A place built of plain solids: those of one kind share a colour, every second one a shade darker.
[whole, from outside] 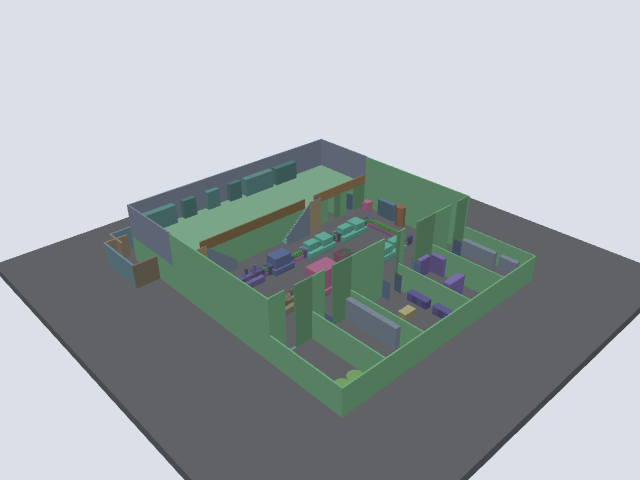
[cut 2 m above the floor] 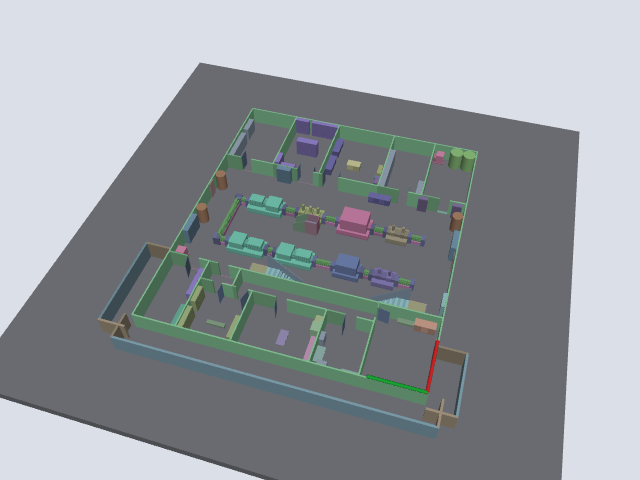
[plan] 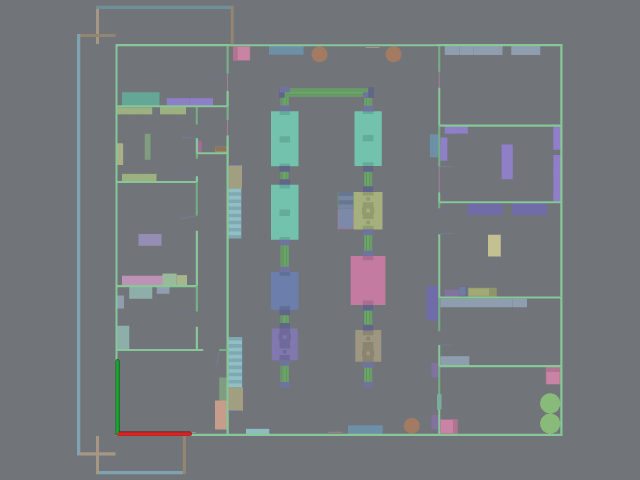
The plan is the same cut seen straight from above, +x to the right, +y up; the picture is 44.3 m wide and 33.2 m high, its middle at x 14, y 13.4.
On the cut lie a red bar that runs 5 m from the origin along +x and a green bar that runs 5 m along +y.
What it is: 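A pump hall with its main, pump sets and valves, low rooms beside it, and over them a gallery reached by a steep steel stair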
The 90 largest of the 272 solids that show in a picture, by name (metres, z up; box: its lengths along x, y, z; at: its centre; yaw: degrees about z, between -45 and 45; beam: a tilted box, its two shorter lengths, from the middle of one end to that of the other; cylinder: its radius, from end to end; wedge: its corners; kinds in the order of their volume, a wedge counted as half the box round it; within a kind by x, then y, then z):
{
 "wall_1": {"box": [0.15, 6.09, 2.95], "at": [-0.07, 2.9, 1.43]},
 "wall_2": {"box": [0.15, 4.72, 2.95], "at": [-0.07, 8.0, 1.43]},
 "wall_3": {"box": [0.15, 7.5, 2.95], "at": [-0.07, 13.81, 1.43]},
 "wall_4": {"box": [0.15, 5.54, 2.95], "at": [-0.07, 20.03, 1.43]},
 "wall_5": {"box": [0.15, 4.45, 2.95], "at": [-0.07, 24.73, 1.43]},
 "wall_6": {"box": [5.48, 0.15, 2.95], "at": [2.74, 5.79, 1.43]},
 "wall_7": {"box": [5.48, 0.15, 2.95], "at": [2.74, 10.21, 1.43]},
 "wall_8": {"box": [5.48, 0.15, 2.95], "at": [2.74, 17.41, 1.43]},
 "wall_9": {"box": [5.48, 0.15, 2.95], "at": [2.74, 22.65, 1.43]},
 "wall_10": {"box": [7.91, 0.15, 2.95], "at": [3.81, -0.07, 1.43]},
 "wall_11": {"box": [7.91, 0.15, 2.95], "at": [3.81, 26.88, 1.43]},
 "wall_12": {"box": [0.15, 3.83, 2.95], "at": [5.48, 12.12, 1.43]},
 "wall_13": {"box": [0.15, 5.79, 3.11], "at": [7.61, 2.9, 1.5]},
 "wall_14": {"box": [0.15, 13.61, 3.11], "at": [7.61, 12.6, 1.5]},
 "wall_15": {"box": [14.94, 0.15, 6.55], "at": [14.93, -0.07, 3.23]},
 "wall_16": {"box": [14.94, 0.15, 6.55], "at": [14.93, 26.88, 3.23]},
 "wall_17": {"box": [0.15, 1.68, 6.55], "at": [22.25, 0.84, 3.23]},
 "wall_18": {"box": [0.15, 1.96, 6.55], "at": [22.25, 3.7, 3.23]},
 "wall_19": {"box": [0.15, 2.33, 6.55], "at": [22.25, 8.25, 3.23]},
 "wall_20": {"box": [0.15, 4.38, 6.55], "at": [22.25, 11.61, 3.23]},
 "wall_21": {"box": [0.15, 2.82, 6.55], "at": [22.25, 19.9, 3.23]},
 "wall_22": {"box": [0.15, 2.62, 6.55], "at": [22.25, 22.62, 3.23]},
 "wall_23": {"box": [0.15, 1.77, 6.55], "at": [22.25, 25.91, 3.23]},
 "wall_24": {"box": [8.67, 0.15, 2.95], "at": [26.43, -0.07, 1.43]},
 "wall_25": {"box": [8.37, 0.15, 2.95], "at": [26.43, 4.68, 1.43]},
 "wall_26": {"box": [8.37, 0.15, 2.95], "at": [26.43, 9.42, 1.43]},
 "wall_27": {"box": [8.37, 0.15, 2.95], "at": [26.43, 16.01, 1.43]},
 "wall_28": {"box": [8.37, 0.15, 2.95], "at": [26.43, 21.31, 1.43]},
 "wall_29": {"box": [8.67, 0.15, 2.95], "at": [26.43, 26.88, 1.43]},
 "wall_30": {"box": [0.15, 4.98, 2.95], "at": [30.7, 2.34, 1.43]},
 "wall_31": {"box": [0.15, 5.04, 2.95], "at": [30.7, 7.05, 1.43]},
 "wall_32": {"box": [0.15, 6.89, 2.95], "at": [30.7, 12.71, 1.43]},
 "wall_33": {"box": [0.15, 5.6, 2.95], "at": [30.7, 18.66, 1.43]},
 "wall_34": {"box": [0.15, 5.79, 2.95], "at": [30.7, 24.05, 1.43]},
 "mezz_deck_1": {"box": [7.67, 26.8, 0.15], "at": [3.83, 13.4, 2.98]},
 "yard_wall_1": {"box": [0.22, 29.15, 2.65], "at": [-2.69, 13.07, 1.27]},
 "yard_wall_2": {"box": [6.23, 0.22, 2.65], "at": [1.61, -2.69, 1.27]},
 "yard_wall_3": {"box": [9.54, 0.22, 2.65], "at": [3.27, 29.49, 1.27]},
 "mezz_kept_1": {"box": [0.6, 1.6, 2.15], "at": [0.31, 6.63, 4.08]},
 "mezz_kept_2": {"box": [0.6, 1.6, 2.15], "at": [0.31, 9.73, 4.08]},
 "mezz_kept_3": {"box": [0.6, 1.6, 2.15], "at": [0.31, 12.77, 4.08]},
 "mezz_kept_4": {"box": [0.8, 4.0, 2.15], "at": [0.41, 2.8, 4.08]},
 "mezz_kept_5": {"box": [0.8, 4.0, 2.15], "at": [0.41, 16.12, 4.08]},
 "mezz_kept_6": {"box": [0.8, 3.2, 2.15], "at": [0.41, 20.22, 4.08]},
 "mezz_outer_1": {"box": [0.15, 6.09, 3.66], "at": [-0.07, 2.9, 4.73]},
 "mezz_outer_2": {"box": [0.15, 4.72, 3.66], "at": [-0.07, 8.0, 4.73]},
 "mezz_outer_3": {"box": [0.15, 7.5, 3.66], "at": [-0.07, 13.81, 4.73]},
 "mezz_outer_4": {"box": [0.15, 5.54, 3.66], "at": [-0.07, 20.03, 4.73]},
 "mezz_outer_5": {"box": [0.15, 4.45, 3.66], "at": [-0.07, 24.73, 4.73]},
 "mezz_outer_6": {"box": [7.91, 0.15, 3.66], "at": [3.81, -0.07, 4.73]},
 "mezz_outer_7": {"box": [7.91, 0.15, 3.66], "at": [3.81, 26.88, 4.73]},
 "pump_set_1": {"box": [1.9, 3.8, 0.52], "at": [11.56, 15.32, 0.36]},
 "pump_set_2": {"box": [1.5, 1.46, 0.78], "at": [11.56, 16.23, 1.01]},
 "pump_set_3": {"box": [1.9, 3.8, 0.52], "at": [11.56, 20.4, 0.36]},
 "pump_set_4": {"box": [1.5, 1.46, 0.78], "at": [11.56, 21.31, 1.01]},
 "pump_set_5": {"box": [1.5, 1.46, 0.78], "at": [17.33, 19.5, 1.01]},
 "pump_set_6": {"box": [1.9, 3.8, 0.52], "at": [17.33, 20.41, 0.36]},
 "surge_vessel_1": {"box": [2.4, 3.4, 0.52], "at": [17.33, 10.6, 0.36]},
 "surge_vessel_2": {"box": [1.93, 2.79, 2.08], "at": [17.33, 10.6, 1.66]},
 "panel_1": {"box": [0.48, 1.6, 2.0], "at": [22.56, 19.68, 1.1]},
 "panel_2": {"box": [1.6, 0.48, 2.0], "at": [23.43, 21.0, 1.1]},
 "panel_3": {"box": [0.78, 2.4, 2.0], "at": [26.95, 18.8, 1.1]},
 "panel_4": {"box": [0.48, 1.6, 2.0], "at": [30.38, 16.89, 1.1]},
 "panel_5": {"box": [0.48, 1.6, 2.0], "at": [30.38, 18.48, 1.1]},
 "panel_6": {"box": [0.48, 1.6, 2.0], "at": [30.38, 20.43, 1.1]},
 "yard_cheek_1": {"box": [2.65, 0.22, 2.65], "at": [-1.48, -1.39, 1.27]},
 "yard_cheek_2": {"box": [2.65, 0.22, 2.65], "at": [-1.48, 27.54, 1.27]},
 "yard_cheek_3": {"box": [0.22, 2.65, 2.65], "at": [-1.39, -1.48, 1.27]},
 "yard_cheek_4": {"box": [0.22, 2.65, 2.65], "at": [-1.39, 28.27, 1.27]},
 "yard_cheek_5": {"box": [0.22, 2.65, 2.65], "at": [4.62, -1.48, 1.27]},
 "yard_cheek_6": {"box": [0.22, 2.65, 2.65], "at": [7.93, 28.27, 1.27]},
 "mezz_landing_1": {"box": [0.87, 1.6, 3.11], "at": [8.1, 17.74, 1.5]},
 "mezz_landing_2": {"box": [0.94, 1.6, 3.11], "at": [8.13, 2.43, 1.5]},
 "switch_panel_1": {"box": [2.4, 0.58, 2.0], "at": [11.67, 26.51, 1.1]},
 "switch_panel_2": {"box": [2.4, 0.58, 2.0], "at": [17.14, 0.29, 1.1]},
 "switch_panel_3": {"box": [0.58, 1.6, 2.0], "at": [21.89, 19.91, 1.1]},
 "air_receiver_1": {"cylinder": 0.55, "from": [13.97, 26.25, 0.0], "to": [13.97, 26.25, 2.4]},
 "air_receiver_2": {"cylinder": 0.55, "from": [19.09, 26.25, 0.0], "to": [19.09, 26.25, 2.4]},
 "air_receiver_3": {"cylinder": 0.55, "from": [20.34, 0.55, 0.0], "to": [20.34, 0.55, 2.4]},
 "tank_1": {"cylinder": 0.7, "from": [29.92, 0.7, 0.0], "to": [29.92, 0.7, 2.2]},
 "tank_2": {"cylinder": 0.7, "from": [29.92, 2.1, 0.0], "to": [29.92, 2.1, 2.2]},
 "strainer_1": {"box": [1.9, 2.6, 0.52], "at": [11.56, 9.88, 0.36]},
 "strainer_2": {"box": [1.5, 2.1, 1.18], "at": [11.56, 9.88, 1.21]},
 "lockers_1": {"box": [2.4, 0.48, 1.7], "at": [1.2, 22.34, 0.95]},
 "lockers_2": {"box": [2.4, 0.48, 1.7], "at": [1.5, 17.72, 0.95]},
 "manifold_valves_1": {"box": [2.0, 2.6, 0.52], "at": [17.33, 15.43, 0.36]},
 "mezz_parapet_1": {"box": [0.15, 13.91, 1.15], "at": [7.61, 10.09, 3.58]},
 "inlet_valves_1": {"box": [1.8, 2.2, 0.52], "at": [11.56, 6.18, 0.36]},
 "outlet_valves_1": {"box": [1.8, 2.2, 0.52], "at": [17.33, 6.07, 0.36]},
 "conveyor_wall_1": {"box": [6.54, 0.56, 0.45], "at": [14.45, 23.6, 0.17]}
}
